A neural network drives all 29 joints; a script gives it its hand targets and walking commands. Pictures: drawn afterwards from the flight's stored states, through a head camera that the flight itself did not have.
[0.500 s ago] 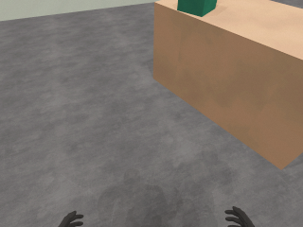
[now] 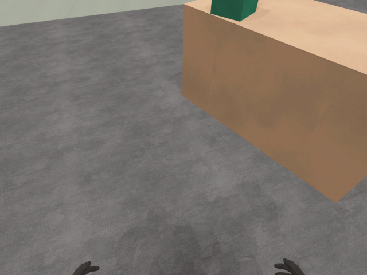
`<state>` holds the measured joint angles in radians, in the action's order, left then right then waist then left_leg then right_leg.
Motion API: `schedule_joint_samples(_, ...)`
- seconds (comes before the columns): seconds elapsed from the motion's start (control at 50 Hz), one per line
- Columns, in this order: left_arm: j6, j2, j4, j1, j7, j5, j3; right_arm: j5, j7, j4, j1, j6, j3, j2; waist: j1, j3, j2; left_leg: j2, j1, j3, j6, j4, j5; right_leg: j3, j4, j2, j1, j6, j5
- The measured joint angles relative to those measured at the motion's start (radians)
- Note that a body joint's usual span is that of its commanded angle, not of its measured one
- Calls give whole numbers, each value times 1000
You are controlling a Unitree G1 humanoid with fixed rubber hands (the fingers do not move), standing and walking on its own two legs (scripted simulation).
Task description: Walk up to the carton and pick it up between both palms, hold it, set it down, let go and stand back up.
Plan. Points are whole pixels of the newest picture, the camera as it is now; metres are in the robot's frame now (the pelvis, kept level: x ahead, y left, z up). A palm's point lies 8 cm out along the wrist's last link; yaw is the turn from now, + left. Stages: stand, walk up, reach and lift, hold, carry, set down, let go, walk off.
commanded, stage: stand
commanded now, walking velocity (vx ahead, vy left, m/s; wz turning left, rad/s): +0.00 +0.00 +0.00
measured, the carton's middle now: out of the picture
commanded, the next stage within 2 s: walk up in 0.68 s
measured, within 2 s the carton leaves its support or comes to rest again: neither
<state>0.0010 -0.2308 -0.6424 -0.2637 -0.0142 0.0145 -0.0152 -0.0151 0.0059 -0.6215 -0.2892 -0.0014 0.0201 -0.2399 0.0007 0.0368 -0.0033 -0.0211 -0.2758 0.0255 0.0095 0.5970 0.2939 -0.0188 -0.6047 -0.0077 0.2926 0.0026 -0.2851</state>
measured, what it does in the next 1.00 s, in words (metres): lifts its right foot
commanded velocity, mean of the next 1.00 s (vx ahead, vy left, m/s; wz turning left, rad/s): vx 0.00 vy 0.00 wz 0.00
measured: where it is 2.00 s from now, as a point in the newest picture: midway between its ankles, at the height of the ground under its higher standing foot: (202, 234)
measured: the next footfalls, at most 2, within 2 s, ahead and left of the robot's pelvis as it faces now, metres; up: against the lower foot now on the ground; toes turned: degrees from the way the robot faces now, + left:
right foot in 1.16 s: +0.13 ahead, -0.21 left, +0.00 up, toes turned -16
left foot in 1.62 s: +0.50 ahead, +0.01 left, +0.00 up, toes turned -20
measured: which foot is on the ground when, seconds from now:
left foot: down 0.00-1.00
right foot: down 0.00-0.90, up 0.92-1.00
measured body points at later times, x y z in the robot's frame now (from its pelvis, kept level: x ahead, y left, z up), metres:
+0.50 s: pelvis +0.00 +0.00 +0.00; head +0.01 +0.01 +0.45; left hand +0.12 +0.25 -0.11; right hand +0.11 -0.25 -0.10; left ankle +0.02 +0.13 -0.73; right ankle +0.02 -0.12 -0.73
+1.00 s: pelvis +0.01 +0.00 +0.01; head +0.02 -0.02 +0.46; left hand +0.13 +0.25 -0.10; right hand +0.09 -0.28 -0.10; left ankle +0.02 +0.13 -0.73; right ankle +0.04 -0.13 -0.68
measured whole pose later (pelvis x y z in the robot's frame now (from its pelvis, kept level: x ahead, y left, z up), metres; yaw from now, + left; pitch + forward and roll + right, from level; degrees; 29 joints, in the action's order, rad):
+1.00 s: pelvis +0.01 +0.00 +0.01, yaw -6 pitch -1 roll +1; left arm -0.02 -0.27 -0.69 -0.35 -0.06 0.05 -0.06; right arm -0.08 0.01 -0.67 -0.29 -0.06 0.04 -0.28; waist 0.04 0.02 0.02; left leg -0.08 -0.21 0.14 -0.03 0.54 0.35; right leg 0.01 -0.96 0.05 0.50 0.01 -0.40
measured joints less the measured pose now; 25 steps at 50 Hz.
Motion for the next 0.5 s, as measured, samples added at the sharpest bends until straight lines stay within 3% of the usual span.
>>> schedule_joint_samples(0.5, 3, -3, -28, -23, 6, 0, 5, 3, -4, -30, -11, -2, -3, -1, -1, -9, -2, 3, 15, 5, -5, -16, -2, -10, 18, 2, -13, -7, 5)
